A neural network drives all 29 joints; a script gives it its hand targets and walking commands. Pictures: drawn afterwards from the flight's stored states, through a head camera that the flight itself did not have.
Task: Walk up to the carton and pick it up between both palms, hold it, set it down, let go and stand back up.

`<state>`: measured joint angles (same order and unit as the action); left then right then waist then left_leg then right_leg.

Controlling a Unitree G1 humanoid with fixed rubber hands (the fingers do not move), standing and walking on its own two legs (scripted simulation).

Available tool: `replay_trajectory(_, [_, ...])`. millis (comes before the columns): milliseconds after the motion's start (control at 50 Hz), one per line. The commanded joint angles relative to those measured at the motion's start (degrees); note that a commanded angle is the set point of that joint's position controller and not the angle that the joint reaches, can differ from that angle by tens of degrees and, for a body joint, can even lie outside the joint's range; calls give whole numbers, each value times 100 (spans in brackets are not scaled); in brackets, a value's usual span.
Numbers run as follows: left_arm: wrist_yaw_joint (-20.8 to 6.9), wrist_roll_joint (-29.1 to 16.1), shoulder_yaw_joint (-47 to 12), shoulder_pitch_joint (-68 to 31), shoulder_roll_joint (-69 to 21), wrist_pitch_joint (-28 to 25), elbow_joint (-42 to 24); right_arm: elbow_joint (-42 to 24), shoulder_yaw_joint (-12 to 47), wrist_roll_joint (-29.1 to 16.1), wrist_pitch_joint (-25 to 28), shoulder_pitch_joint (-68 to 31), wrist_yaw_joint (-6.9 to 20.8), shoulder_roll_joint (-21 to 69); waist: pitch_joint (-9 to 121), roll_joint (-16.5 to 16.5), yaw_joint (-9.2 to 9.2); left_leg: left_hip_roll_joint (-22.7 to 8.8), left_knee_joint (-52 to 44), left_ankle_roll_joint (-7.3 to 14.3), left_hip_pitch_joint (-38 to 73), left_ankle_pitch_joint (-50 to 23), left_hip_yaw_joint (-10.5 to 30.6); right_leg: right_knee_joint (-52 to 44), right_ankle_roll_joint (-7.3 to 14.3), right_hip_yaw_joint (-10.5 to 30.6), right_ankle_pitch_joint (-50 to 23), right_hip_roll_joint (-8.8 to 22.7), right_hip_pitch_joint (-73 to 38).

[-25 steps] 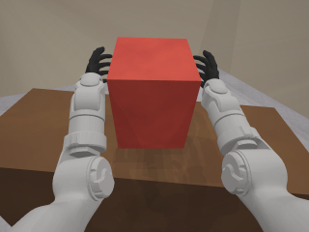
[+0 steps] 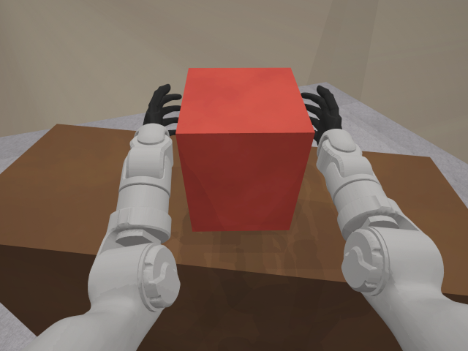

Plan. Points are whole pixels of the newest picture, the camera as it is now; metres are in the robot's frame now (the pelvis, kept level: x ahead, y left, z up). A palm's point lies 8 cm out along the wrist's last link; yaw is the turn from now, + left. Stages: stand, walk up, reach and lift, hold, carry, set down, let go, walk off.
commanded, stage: set down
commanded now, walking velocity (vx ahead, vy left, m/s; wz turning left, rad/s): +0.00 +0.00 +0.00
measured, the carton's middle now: (240, 151) +0.46 +0.00 +0.14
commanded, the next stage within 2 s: none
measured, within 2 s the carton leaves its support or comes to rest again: neither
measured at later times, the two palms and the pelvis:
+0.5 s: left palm (164, 142) +0.43 +0.14 +0.19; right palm (324, 141) +0.43 -0.15 +0.19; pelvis +0.01 +0.00 +0.00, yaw -1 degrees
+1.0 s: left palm (169, 152) +0.44 +0.14 +0.16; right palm (320, 149) +0.45 -0.15 +0.16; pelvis +0.01 +0.00 +0.00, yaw -1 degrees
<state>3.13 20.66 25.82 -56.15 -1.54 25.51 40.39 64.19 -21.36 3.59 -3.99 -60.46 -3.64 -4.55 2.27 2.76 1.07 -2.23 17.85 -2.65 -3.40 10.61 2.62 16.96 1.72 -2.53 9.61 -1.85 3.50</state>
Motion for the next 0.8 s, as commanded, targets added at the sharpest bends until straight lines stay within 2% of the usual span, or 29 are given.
replay_trajectory(0, [-535, -438, -1225, -3595, -2196, -497, -237, -998, 872, 31, 333, -4063, 951, 2395, 2342, -161, -98, 305, -34, 37, 546, -1450, -619, 59, -484, -412, -1737, -24, -670])
replay_trajectory(20, [-529, -475, -1239, -3521, -2192, -502, -305, -1096, 874, 67, 371, -4000, 953, 2362, 2516, -141, -120, 285, -40, 46, 573, -1504, -636, 60, -490, -412, -1899, -23, -666])
replay_trajectory(40, [-517, -420, -1276, -3449, -2233, -520, -131, -864, 776, 123, 360, -3934, 978, 2319, 2334, -234, -52, 280, -64, 22, 557, -1459, -595, 44, -479, -427, -1751, -3, -568])
replay_trajectory(60, [-490, -495, -1336, -3613, -2316, -596, -335, -1049, 764, 156, 456, -4007, 997, 2351, 2760, -218, -35, 275, 26, 19, 670, -1578, -596, 70, -479, -445, -1840, -13, -530])
replay_trajectory(80, [-448, -463, -1251, -3756, -2321, -640, -247, -894, 661, 200, 453, -3970, 1025, 2393, 2718, -288, -57, 261, 9, 24, 599, -1521, -607, 70, -455, -444, -1737, 0, -451])
replay_trajectory(100, [-437, -480, -1290, -3741, -2270, -719, -392, -1074, 769, 258, 528, -3985, 1036, 2378, 3042, -199, -110, 278, 60, 33, 636, -1684, -637, 132, -500, -422, -2112, 29, -575])
replay_trajectory(160, [-415, -423, -1200, -3550, -2284, -779, -168, -998, 729, 365, 531, -3908, 1052, 2457, 2944, -189, -146, 296, 9, 65, 453, -1582, -646, 177, -539, -357, -2368, 76, -736])
replay_trajectory(180, [-446, -421, -1146, -3444, -2166, -764, -88, -970, 729, 404, 495, -3791, 1038, 2503, 2877, -16, -114, 307, -21, 117, 324, -1484, -664, 200, -573, -307, -2562, 102, -883])
replay_trajectory(220, [-442, -388, -1132, -3355, -2211, -776, -33, -971, 717, 418, 497, -3825, 1067, 2444, 2725, -107, -139, 297, -77, 94, 264, -1420, -649, 234, -577, -373, -2411, 88, -863])
replay_trajectory(240, [-432, -396, -1083, -3498, -2227, -804, -175, -967, 719, 443, 507, -3782, 1071, 2523, 2735, -40, -189, 287, -61, 120, 290, -1455, -672, 220, -591, -344, -2439, 77, -831])
replay_trajectory(260, [-424, -361, -962, -3343, -2222, -766, -41, -889, 725, 453, 483, -3762, 1068, 2457, 2510, 37, -154, 287, -87, 112, 313, -1449, -673, 239, -582, -405, -2461, 32, -810])
replay_trajectory(280, [-384, -456, -1220, -3537, -2403, -850, -356, -1037, 736, 442, 582, -3822, 1088, 2523, 2953, -135, -145, 261, -9, 36, 459, -1777, -652, 246, -554, -429, -2570, 8, -728])
replay_trajectory(320, [-374, -358, -1040, -3359, -2225, -812, -16, -869, 715, 471, 561, -3775, 1112, 2442, 2779, -85, -182, 266, 24, 97, 373, -1664, -681, 222, -564, -382, -2588, 60, -672])
replay_trajectory(380, [-349, -315, -1027, -3475, -2285, -861, -157, -842, 535, 588, 555, -3745, 1143, 2368, 2670, -70, -100, 237, -3, 76, 425, -1558, -645, 223, -533, -465, -2294, 15, -502])
replay_trajectory(400, [-346, -340, -1069, -3220, -2350, -826, 82, -799, 550, 589, 537, -3671, 1147, 2408, 2593, -87, -120, 235, -42, 63, 428, -1569, -639, 173, -527, -455, -2299, 34, -481])
replay_trajectory(420, [-339, -371, -1125, -3359, -2333, -905, -124, -841, 588, 618, 603, -3604, 1169, 2456, 2916, -90, -178, 225, -13, 45, 450, -1726, -677, 210, -530, -459, -2423, 23, -489])
replay_trajectory(480, [-262, -392, -1250, -3379, -2421, -994, -246, -821, 503, 639, 673, -3583, 1196, 2442, 3214, -320, -93, 208, 157, -39, 587, -2115, -657, 258, -482, -489, -2653, 12, -352])
replay_trajectory(500, [-230, -415, -1239, -3552, -2431, -1029, -245, -721, 463, 662, 701, -3650, 1212, 2503, 3248, -354, -153, 203, 137, -44, 639, -2137, -663, 200, -451, -507, -2364, -14, -255])
replay_trajectory(520, [-218, -334, -1193, -3419, -2410, -1013, -228, -724, 382, 704, 690, -3586, 1232, 2396, 3131, -368, -102, 184, 159, -58, 724, -2166, -653, 160, -459, -515, -2370, -21, -145])
replay_trajectory(540, [-188, -299, -1096, -3496, -2361, -998, -280, -747, 364, 706, 681, -3715, 1257, 2368, 2998, -385, -270, 190, 101, -35, 662, -2015, -678, 120, -435, -501, -2053, -26, -149])
replay_trajectory(560, [-176, -322, -1205, -3418, -2405, -1034, -331, -705, 306, 738, 711, -3628, 1272, 2356, 3129, -402, -147, 168, 110, -77, 731, -2047, -681, 150, -426, -563, -2100, -26, -105])
replay_trajectory(580, [-194, -252, -1090, -3372, -2390, -1011, -186, -710, 288, 821, 698, -3616, 1265, 2402, 2871, -286, -221, 159, 97, -33, 688, -2089, -671, 132, -442, -502, -2094, -25, -149])
replay_trajectory(600, [-183, -288, -1035, -3302, -2406, -971, -78, -803, 258, 836, 697, -3659, 1266, 2261, 3001, -242, -159, 141, 123, -52, 692, -2112, -657, 139, -418, -570, -2133, -57, -70])
replay_trajectory(620, [-190, -257, -1054, -3224, -2374, -991, -142, -828, 347, 827, 693, -3596, 1284, 2357, 3025, -201, -260, 187, 113, -6, 598, -2101, -716, 161, -477, -511, -2361, -30, -210])
replay_trajectory(640, [-203, -205, -985, -3150, -2341, -984, -129, -719, 301, 836, 684, -3534, 1267, 2370, 2976, -218, -216, 198, 108, -13, 586, -2083, -741, 163, -486, -492, -2468, 12, -282])
replay_trajectory(700, [-178, -192, -953, -3335, -2350, -1050, -209, -557, 238, 920, 666, -3451, 1304, 2407, 3041, -156, -261, 193, 53, 42, 467, -1958, -736, 181, -485, -479, -2435, 19, -297])
replay_trajectory(720, [-176, -176, -957, -3178, -2407, -1056, -127, -715, 253, 959, 718, -3528, 1317, 2395, 2990, -188, -322, 183, 26, 43, 405, -1916, -728, 173, -476, -483, -2369, 27, -304])
replay_trajectory(760, [-156, -198, -943, -3394, -2418, -1097, -244, -754, 121, 1062, 740, -3584, 1326, 2421, 3257, -116, -254, 166, 40, 51, 529, -1979, -731, 173, -495, -518, -2403, 0, -222])
replay_trajectory(780, [-141, -202, -1003, -3267, -2438, -1105, -116, -727, 119, 1090, 734, -3465, 1345, 2401, 3181, -197, -241, 171, 59, 39, 482, -1949, -729, 178, -495, -508, -2339, 18, -120])
